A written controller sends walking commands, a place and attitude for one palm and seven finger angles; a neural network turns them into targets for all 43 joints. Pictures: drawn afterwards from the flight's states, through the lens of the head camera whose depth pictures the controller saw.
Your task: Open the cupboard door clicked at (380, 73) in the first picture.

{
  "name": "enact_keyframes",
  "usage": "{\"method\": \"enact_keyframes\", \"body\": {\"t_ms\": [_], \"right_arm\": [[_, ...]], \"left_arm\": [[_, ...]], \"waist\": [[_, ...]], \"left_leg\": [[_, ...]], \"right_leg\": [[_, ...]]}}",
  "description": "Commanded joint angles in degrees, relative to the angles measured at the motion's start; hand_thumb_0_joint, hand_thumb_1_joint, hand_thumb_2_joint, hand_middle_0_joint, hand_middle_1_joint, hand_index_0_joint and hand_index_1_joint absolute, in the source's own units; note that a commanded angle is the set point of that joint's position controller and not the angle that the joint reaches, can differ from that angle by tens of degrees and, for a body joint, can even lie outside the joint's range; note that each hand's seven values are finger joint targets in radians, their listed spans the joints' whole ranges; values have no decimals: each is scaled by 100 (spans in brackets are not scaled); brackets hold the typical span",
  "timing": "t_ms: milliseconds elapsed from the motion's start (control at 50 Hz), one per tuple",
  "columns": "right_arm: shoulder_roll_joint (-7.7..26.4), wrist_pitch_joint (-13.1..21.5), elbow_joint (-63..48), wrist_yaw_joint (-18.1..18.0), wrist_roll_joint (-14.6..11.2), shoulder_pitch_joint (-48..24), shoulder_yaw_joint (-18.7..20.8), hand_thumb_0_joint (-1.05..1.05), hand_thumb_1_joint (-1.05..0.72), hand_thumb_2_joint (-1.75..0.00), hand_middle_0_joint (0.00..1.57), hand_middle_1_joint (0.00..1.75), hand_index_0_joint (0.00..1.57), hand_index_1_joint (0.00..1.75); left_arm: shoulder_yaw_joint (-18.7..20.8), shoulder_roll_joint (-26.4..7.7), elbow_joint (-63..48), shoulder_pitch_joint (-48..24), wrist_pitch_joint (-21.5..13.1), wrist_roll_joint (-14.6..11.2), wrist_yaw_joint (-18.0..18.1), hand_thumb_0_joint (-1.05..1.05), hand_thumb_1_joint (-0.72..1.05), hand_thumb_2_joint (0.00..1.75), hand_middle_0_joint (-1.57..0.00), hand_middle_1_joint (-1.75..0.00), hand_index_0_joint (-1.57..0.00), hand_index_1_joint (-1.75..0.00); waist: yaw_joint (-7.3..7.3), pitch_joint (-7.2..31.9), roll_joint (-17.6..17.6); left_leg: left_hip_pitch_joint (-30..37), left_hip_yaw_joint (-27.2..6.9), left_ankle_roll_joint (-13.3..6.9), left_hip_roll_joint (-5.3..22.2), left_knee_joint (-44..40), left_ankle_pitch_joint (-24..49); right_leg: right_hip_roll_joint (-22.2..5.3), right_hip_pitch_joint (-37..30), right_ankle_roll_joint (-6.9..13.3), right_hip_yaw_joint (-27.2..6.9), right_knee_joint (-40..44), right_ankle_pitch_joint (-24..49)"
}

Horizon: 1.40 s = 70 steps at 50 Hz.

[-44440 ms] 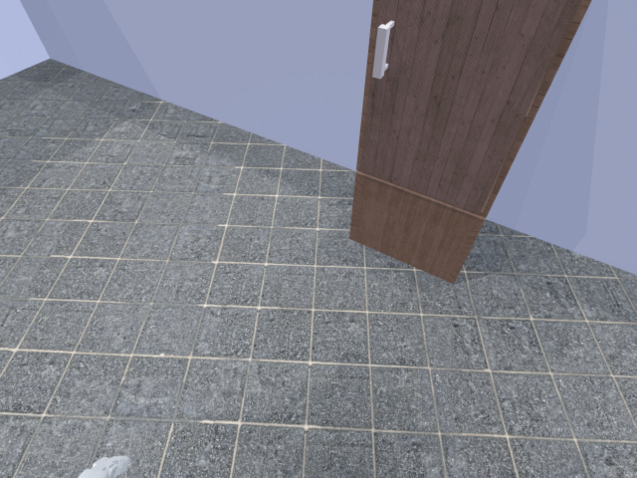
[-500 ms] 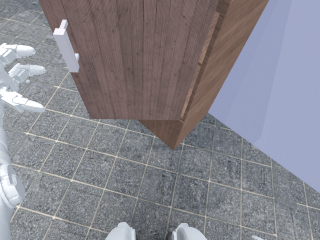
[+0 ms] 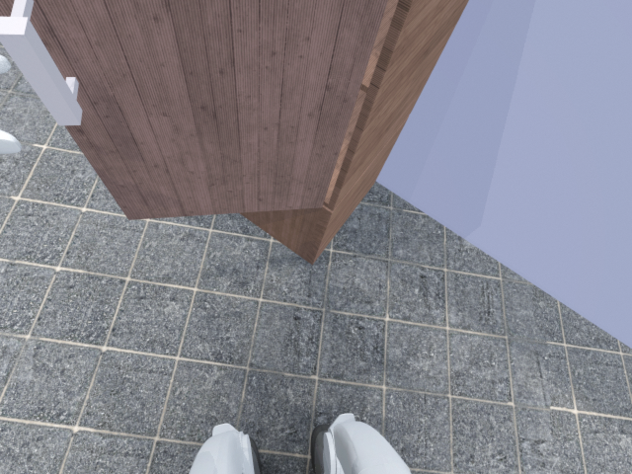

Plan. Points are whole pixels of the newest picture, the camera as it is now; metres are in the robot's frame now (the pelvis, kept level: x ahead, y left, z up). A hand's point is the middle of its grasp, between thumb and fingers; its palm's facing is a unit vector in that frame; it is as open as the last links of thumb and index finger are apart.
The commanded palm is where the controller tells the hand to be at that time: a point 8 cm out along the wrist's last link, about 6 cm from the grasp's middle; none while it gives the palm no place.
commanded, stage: move the hooked fingers beside the handle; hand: left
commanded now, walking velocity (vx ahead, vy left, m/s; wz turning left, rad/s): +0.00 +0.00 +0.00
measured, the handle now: (48, 63) +0.57 +0.24 +0.10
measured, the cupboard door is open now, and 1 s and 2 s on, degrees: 43 43 43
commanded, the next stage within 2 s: slide the fingers in behind the handle in 0.88 s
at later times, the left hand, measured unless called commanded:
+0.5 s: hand out of the picture +0.51 +0.30 +0.11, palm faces +0.02 -1.00 +0.01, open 14.0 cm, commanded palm +0.49 +0.34 +0.10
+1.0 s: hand out of the picture +0.51 +0.31 +0.10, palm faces +0.02 -1.00 +0.00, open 14.0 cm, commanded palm +0.50 +0.34 +0.10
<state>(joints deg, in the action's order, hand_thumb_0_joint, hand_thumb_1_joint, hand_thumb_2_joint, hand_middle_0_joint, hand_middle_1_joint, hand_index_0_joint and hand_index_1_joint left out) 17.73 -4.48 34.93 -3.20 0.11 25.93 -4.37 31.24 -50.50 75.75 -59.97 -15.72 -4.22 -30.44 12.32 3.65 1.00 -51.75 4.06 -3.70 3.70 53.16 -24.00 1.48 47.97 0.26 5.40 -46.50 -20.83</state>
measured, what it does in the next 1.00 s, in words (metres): stands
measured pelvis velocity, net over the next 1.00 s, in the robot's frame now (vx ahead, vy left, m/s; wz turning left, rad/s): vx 0.00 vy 0.00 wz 0.00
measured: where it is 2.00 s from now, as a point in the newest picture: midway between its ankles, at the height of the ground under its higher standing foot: outside the picture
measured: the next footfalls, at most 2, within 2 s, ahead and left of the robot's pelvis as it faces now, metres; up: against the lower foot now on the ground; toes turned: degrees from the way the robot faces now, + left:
none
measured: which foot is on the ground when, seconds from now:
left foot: down 0.00-1.00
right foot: down 0.00-1.00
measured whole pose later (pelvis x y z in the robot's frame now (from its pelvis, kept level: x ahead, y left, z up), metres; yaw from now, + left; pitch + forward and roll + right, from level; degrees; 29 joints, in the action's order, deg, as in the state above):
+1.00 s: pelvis +0.00 +0.00 -0.01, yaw +0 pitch +23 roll -6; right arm 17.6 -5.7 34.1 -2.9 -0.2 24.3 -4.9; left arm 30.6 -51.5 75.2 -59.7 -15.6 -5.2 -32.4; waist 11.9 3.9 0.9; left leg -54.7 2.5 -3.6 4.1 56.0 -25.0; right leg 2.0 49.9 0.4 6.5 -48.0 -21.5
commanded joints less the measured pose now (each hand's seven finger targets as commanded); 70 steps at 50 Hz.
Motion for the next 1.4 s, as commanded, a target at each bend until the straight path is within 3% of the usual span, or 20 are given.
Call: {"method": "enact_keyframes", "body": {"t_ms": [0,40,180,240,320,380,460,560,620,680,840,900,960,1040,1120,1160,1200,1220,1260,1380], "right_arm": [[1235,8,-236,-57,27,1177,449,0,-90,-90,20,30,20,30],[1230,-14,-312,-43,22,1166,442,0,-90,-90,20,30,20,30],[1234,-79,-302,23,30,1177,517,0,-90,-90,20,30,20,30],[1194,-121,-274,36,28,1194,524,0,-90,-90,20,30,20,30],[1179,-137,-201,51,27,1130,523,0,-90,-90,20,30,20,30],[1140,-152,-220,66,25,1090,532,0,-90,-90,20,30,20,30],[1154,-149,-291,53,-7,969,491,0,-90,-90,20,30,20,30],[1158,-104,-316,36,2,927,498,0,-90,-90,20,30,20,30],[1176,-67,-329,12,-36,856,455,0,-90,-90,20,30,20,30],[1188,-54,-323,-45,-45,858,420,0,-90,-90,20,30,20,30],[1220,-16,-268,-59,-28,965,404,0,-90,-90,20,30,20,30],[1208,-49,-243,-43,-30,989,393,0,-90,-90,20,30,20,30],[1238,-52,-233,-50,-2,1038,408,0,-90,-90,20,30,20,30],[1190,-63,-245,11,15,1075,430,0,-90,-90,20,30,20,30],[1184,-84,-229,40,9,1074,447,0,-90,-90,20,30,20,30],[1169,-87,-267,52,15,1067,453,0,-90,-90,20,30,20,30],[1135,-95,-234,83,23,1059,464,0,-90,-90,20,30,20,30],[1150,-90,-230,77,24,1068,469,0,-90,-90,20,30,20,30],[1168,-64,-275,66,36,1056,477,0,-90,-90,20,30,20,30],[1096,-72,-215,94,14,1015,490,0,-90,-90,20,30,20,30]], "left_arm": [[367,-2148,-1037,-2034,-234,-70,-12,0,-50,30,-30,-120,-30,-120],[377,-2123,-1071,-1721,-224,-102,-65,0,-50,30,-30,-120,-30,-120],[479,-2089,-1418,-1775,-286,-232,-173,0,-50,30,-30,-120,-30,-120],[330,-1880,-1838,-2034,-399,-254,-159,0,-50,30,-30,-120,-30,-120],[210,-1641,-1612,-1854,-341,-308,-137,0,-50,30,-30,-120,-30,-120],[110,-1433,-1840,-1771,-337,-358,-126,0,-50,30,-30,-120,-30,-120],[183,-1573,-1503,-1659,-231,-352,-56,0,-50,30,-30,-120,-30,-120],[256,-1715,-1792,-1896,-441,-332,-11,0,-50,30,-30,-120,-30,-120],[180,-1682,-1200,-1712,-348,-325,-80,0,-50,30,-30,-120,-30,-120],[203,-1909,-1293,-2034,-363,-261,-133,0,-50,30,-30,-120,-30,-120],[176,-1859,-1244,-2133,-386,-355,-275,0,-50,30,-30,-120,-30,-120],[73,-1778,-1122,-2081,-284,-271,-231,0,-50,30,-30,-120,-30,-120],[281,-2112,-1504,-2371,-362,-241,-146,0,-50,30,-30,-120,-30,-120],[56,-1596,-1613,-2161,-402,-324,-95,0,-50,30,-30,-120,-30,-120],[32,-1472,-1493,-1984,-291,-325,21,0,-50,30,-30,-120,-30,-120],[69,-1487,-1714,-1961,-333,-304,101,0,-50,30,-30,-120,-30,-120],[-133,-1158,-1689,-2029,-334,-298,202,0,-50,30,-30,-120,-30,-120],[-24,-1275,-1611,-1986,-338,-298,252,0,-50,30,-30,-120,-30,-120],[190,-1515,-1749,-1901,-411,-291,311,0,-50,30,-30,-120,-30,-120],[-235,-849,-1717,-2043,-476,-313,436,0,-50,30,-30,-120,-30,-120]], "waist": [[-166,2884,1178],[-260,2877,1188],[-191,2948,1173],[-173,3145,1617],[-142,2963,1378],[-212,3181,1633],[-192,2688,1223],[-204,2994,1436],[-108,2451,879],[-107,2659,1247],[-83,2947,1341],[-67,2738,1305],[-115,3063,1535],[-113,3073,1570],[-109,2852,1306],[-209,3037,1551],[-106,2757,1476],[-124,2689,1224],[-230,2931,1327],[-93,2751,1293]], "left_leg": [[2690,-810,227,-46,-343,3136],[2684,-807,239,-55,-354,3322],[2867,-810,226,-14,-292,3526],[3406,-888,308,16,-241,4039],[3306,-904,286,20,-277,3739],[3663,-925,347,35,-271,4163],[3004,-814,242,-33,-325,3538],[3165,-830,282,-36,-291,3553],[2415,-717,159,-88,-301,2779],[2464,-725,167,-99,-262,2731],[2677,-845,219,-60,-175,2884],[2650,-885,228,-38,-205,2751],[2843,-946,285,-20,-206,2916],[3130,-985,325,7,-231,3160],[2969,-956,284,10,-323,2879],[3144,-976,345,9,-336,3166],[3182,-991,346,30,-361,2991],[2999,-968,303,19,-382,2848],[2986,-938,303,-6,-377,3014],[3121,-951,309,4,-400,2922]], "right_leg": [[264,-665,75,-265,262,1796],[279,-727,100,-237,231,1900],[320,-650,73,-224,251,2008],[338,-380,107,-194,238,1991],[330,-385,85,-188,313,1840],[329,-356,94,-170,316,1949],[316,-586,83,-200,321,1974],[312,-634,94,-225,261,1982],[302,-797,60,-282,307,1844],[281,-738,75,-308,238,1810],[317,-433,116,-235,155,1611],[317,-214,89,-199,197,1405],[313,-234,105,-182,148,1413],[343,-104,128,-130,176,1398],[338,-188,99,-126,260,1330],[335,-194,113,-119,222,1382],[338,-7,102,-95,282,1246],[339,-184,100,-115,299,1278],[324,-406,115,-147,240,1461],[315,-220,96,-143,285,1377]]}}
